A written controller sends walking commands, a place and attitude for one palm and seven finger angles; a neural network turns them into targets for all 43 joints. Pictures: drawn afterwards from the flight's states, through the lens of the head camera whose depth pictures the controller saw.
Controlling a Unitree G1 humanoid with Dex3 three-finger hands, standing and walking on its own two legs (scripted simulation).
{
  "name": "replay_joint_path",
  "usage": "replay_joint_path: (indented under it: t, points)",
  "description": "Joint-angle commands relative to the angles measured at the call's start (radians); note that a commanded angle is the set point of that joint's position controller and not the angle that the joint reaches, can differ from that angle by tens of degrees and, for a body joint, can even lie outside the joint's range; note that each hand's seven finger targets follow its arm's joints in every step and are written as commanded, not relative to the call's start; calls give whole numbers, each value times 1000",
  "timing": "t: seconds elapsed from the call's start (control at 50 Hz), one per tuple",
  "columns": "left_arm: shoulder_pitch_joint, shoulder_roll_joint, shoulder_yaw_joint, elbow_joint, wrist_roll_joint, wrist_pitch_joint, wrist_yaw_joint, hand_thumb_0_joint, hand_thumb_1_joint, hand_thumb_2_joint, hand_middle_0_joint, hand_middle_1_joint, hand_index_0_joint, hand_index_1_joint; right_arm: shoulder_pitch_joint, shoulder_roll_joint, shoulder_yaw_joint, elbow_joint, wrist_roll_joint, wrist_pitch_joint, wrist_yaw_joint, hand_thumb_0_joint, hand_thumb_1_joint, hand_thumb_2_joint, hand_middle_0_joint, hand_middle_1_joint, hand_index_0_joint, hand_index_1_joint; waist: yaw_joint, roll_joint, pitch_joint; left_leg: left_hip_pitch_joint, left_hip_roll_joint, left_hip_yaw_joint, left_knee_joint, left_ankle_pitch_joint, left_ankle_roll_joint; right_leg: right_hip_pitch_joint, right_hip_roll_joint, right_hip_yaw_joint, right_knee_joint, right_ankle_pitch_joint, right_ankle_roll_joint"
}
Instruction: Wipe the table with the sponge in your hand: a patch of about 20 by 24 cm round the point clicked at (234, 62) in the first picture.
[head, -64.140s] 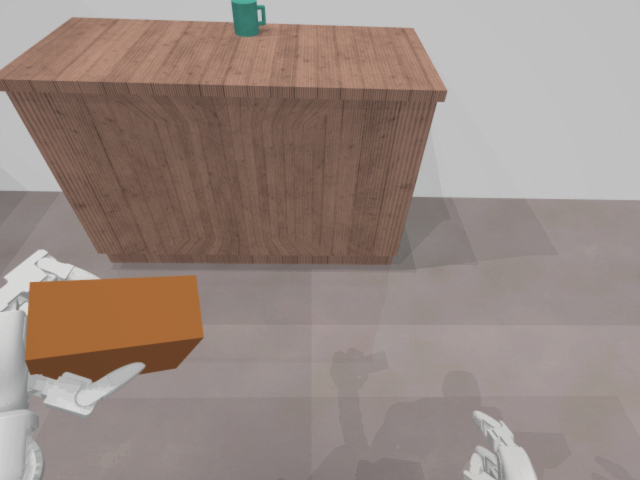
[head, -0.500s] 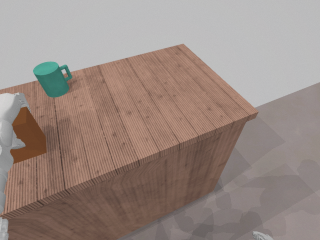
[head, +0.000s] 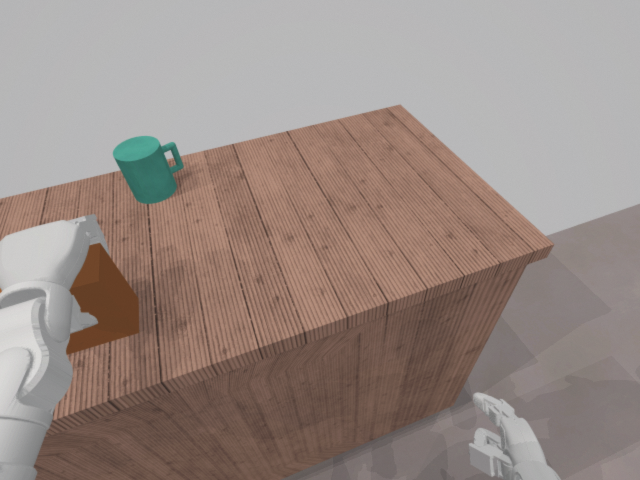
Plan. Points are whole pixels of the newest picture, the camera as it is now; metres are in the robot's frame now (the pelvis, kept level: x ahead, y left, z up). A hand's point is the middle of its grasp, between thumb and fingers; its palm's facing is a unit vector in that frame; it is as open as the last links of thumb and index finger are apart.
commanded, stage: wipe back along the first lane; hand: left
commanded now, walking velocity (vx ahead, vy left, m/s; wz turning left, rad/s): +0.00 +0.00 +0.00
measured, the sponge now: (77, 313) +0.28 +0.37 +0.06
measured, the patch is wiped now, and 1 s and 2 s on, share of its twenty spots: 0.95 0.95 0.95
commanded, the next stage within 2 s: lift the sponge slowly off the table in 0.24 s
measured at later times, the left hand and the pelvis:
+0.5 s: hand (74, 307) +0.25 +0.32 +0.12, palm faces +0.06 -0.04 -1.00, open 10.2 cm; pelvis -0.01 -0.01 +0.00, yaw +0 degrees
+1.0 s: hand (66, 322) +0.23 +0.31 +0.13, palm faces +0.02 -0.04 -1.00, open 10.2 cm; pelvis -0.02 -0.03 +0.00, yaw +0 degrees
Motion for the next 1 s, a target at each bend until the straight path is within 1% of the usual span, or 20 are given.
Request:
replay_joint_path:
  t: [0.0, 0.06, 0.1, 0.14, 0.18, 0.3, 0.34, 0.4, 0.44, 0.5, 0.54, 0.58, 0.6, 0.64, 0.7, 0.76, 0.8, 0.84, 0.9, 0.98]
  points:
    - [4, 111, 17, -136, -43, 19, -38, 0, 100, 1300, -1200, -1600, -1200, -1600, -136, -121, -40, -147, -8, -47, -6, 0, -900, -900, 200, 300, 200, 300, 6, -73, -163, 142, 96, -54, -48, 499, -66, 59, 13, -44, -7, 301, -62]
    - [-4, 130, 32, -169, -42, 41, -34, 0, 100, 1300, -1200, -1600, -1200, -1600, -152, -119, -35, -145, -9, -47, -9, 0, -900, -900, 200, 300, 200, 300, 8, -64, -140, 131, 96, -51, -55, 457, -63, 56, 14, -40, -10, 283, -64]
    - [39, 94, 10, -172, -48, 55, -36, 0, 100, 1300, -1200, -1600, -1200, -1600, -159, -115, -31, -148, -7, -49, -7, 0, -900, -900, 200, 300, 200, 300, 10, -75, -116, 121, 98, -53, -64, 447, -66, 53, 16, -49, -14, 267, -63]
    - [17, 128, 34, -216, -43, 60, -37, 0, 100, 1300, -1200, -1600, -1200, -1600, -184, -117, -26, -150, -8, -52, -9, 0, -900, -900, 200, 300, 200, 300, 16, -59, -138, 129, 93, -49, -64, 427, -56, 74, 16, -26, -15, 282, -69]
    - [81, 111, 28, -213, -47, 69, -35, 0, 100, 1300, -1200, -1600, -1200, -1600, -175, -111, -27, -151, -9, -56, -9, 0, -900, -900, 200, 300, 200, 300, 20, -69, -130, 120, 89, -42, -60, 424, -56, 83, 13, -38, -9, 286, -65]
    - [102, 98, 12, -218, -46, 83, -42, 0, 100, 1300, -1200, -1600, -1200, -1600, -189, -113, -23, -145, -6, -58, -15, 0, -900, -900, 200, 300, 200, 300, 15, -76, -89, 97, 85, -39, -72, 348, -50, 73, 16, -35, -15, 243, -65]
    - [57, 112, 19, -276, -38, 77, -44, 0, 100, 1300, -1200, -1600, -1200, -1600, -210, -111, -20, -152, -8, -62, -16, 0, -900, -900, 200, 300, 200, 300, 19, -35, -109, 112, 86, -43, -77, 338, -46, 77, 18, -19, -17, 237, -72]
    - [38, 145, 43, -226, -37, 85, -39, 0, 100, 1300, -1200, -1600, -1200, -1600, -194, -115, -25, -141, -12, -63, -25, 0, -900, -900, 200, 300, 200, 300, 15, -81, -86, 85, 77, -36, -75, 301, -41, 78, 14, -26, -20, 222, -67]
    - [3, 205, 91, -247, -36, 77, -40, 0, 100, 1300, -1200, -1600, -1200, -1600, -209, -117, -21, -143, -11, -64, -28, 0, -900, -900, 200, 300, 200, 300, 25, -57, -99, 91, 72, -37, -78, 290, -37, 94, 14, -4, -23, 221, -73]
    - [1, 202, 86, -225, -34, 67, -44, 0, 100, 1300, -1200, -1600, -1200, -1600, -194, -116, -25, -135, -15, -65, -36, 0, -900, -900, 200, 300, 200, 300, 22, -77, -113, 94, 64, -26, -62, 320, -35, 106, 10, -12, -17, 264, -68]
    - [-12, 253, 127, -282, -34, 51, -48, 0, 100, 1300, -1200, -1600, -1200, -1600, -213, -116, -21, -143, -15, -69, -34, 0, -900, -900, 200, 300, 200, 300, 32, -24, -133, 109, 60, -29, -59, 332, -32, 125, 10, 13, -15, 286, -74]
    - [-19, 261, 130, -249, -28, 50, -45, 0, 100, 1300, -1200, -1600, -1200, -1600, -192, -115, -26, -133, -16, -69, -39, 0, -900, -900, 200, 300, 200, 300, 27, -37, -122, 105, 59, -25, -53, 327, -32, 109, 10, -2, -16, 272, -71]
    - [-27, 228, 100, -259, -31, 47, -49, 0, 100, 1300, -1200, -1600, -1200, -1600, -196, -114, -25, -137, -16, -69, -39, 0, -900, -900, 200, 300, 200, 300, 19, -18, -112, 105, 59, -23, -56, 327, -33, 101, 10, -8, -19, 270, -70]
    - [-59, 274, 136, -305, -32, 35, -47, 0, 100, 1300, -1200, -1600, -1200, -1600, -212, -113, -20, -147, -16, -75, -39, 0, -900, -900, 200, 300, 200, 300, 29, 22, -125, 117, 59, -32, -63, 323, -33, 112, 12, 9, -22, 257, -77]
    - [-80, 280, 139, -251, -28, 34, -42, 0, 100, 1300, -1200, -1600, -1200, -1600, -187, -117, -28, -131, -18, -73, -49, 0, -900, -900, 200, 300, 200, 300, 19, -29, -108, 105, 55, -24, -58, 308, -31, 102, 10, -1, -28, 259, -71]
    - [-153, 338, 177, -276, -18, 18, -35, 0, 100, 1300, -1200, -1600, -1200, -1600, -193, -117, -27, -132, -19, -80, -58, 0, -900, -900, 200, 300, 200, 300, 26, -12, -145, 123, 48, -23, -53, 312, -27, 122, 7, 14, -26, 262, -75]
    - [-140, 315, 163, -254, -17, 13, -35, 0, 100, 1300, -1200, -1600, -1200, -1600, -194, -114, -29, -127, -19, -80, -58, 0, -900, -900, 200, 300, 200, 300, 25, -20, -138, 123, 49, -25, -58, 321, -31, 119, 8, 6, -29, 269, -74]
    - [-174, 328, 171, -326, -22, -5, -36, 0, 100, 1300, -1200, -1600, -1200, -1600, -217, -107, -23, -142, -18, -90, -60, 0, -900, -900, 200, 300, 200, 300, 29, 20, -173, 153, 47, -30, -57, 334, -28, 133, 9, 23, -30, 277, -79]
    - [-153, 338, 181, -287, -22, -7, -33, 0, 100, 1300, -1200, -1600, -1200, -1600, -204, -110, -27, -128, -22, -89, -63, 0, -900, -900, 200, 300, 200, 300, 27, 10, -150, 139, 43, -22, -54, 324, -29, 133, 4, 17, -35, 286, -75]
    - [-300, 379, 187, -239, -9, -15, -28, 0, 100, 1300, -1200, -1600, -1200, -1600, -208, -112, -23, -111, -17, -95, -77, 0, -900, -900, 200, 300, 200, 300, 13, 19, -114, 142, 45, -25, -71, 267, -31, 95, 7, 17, -61, 201, -77]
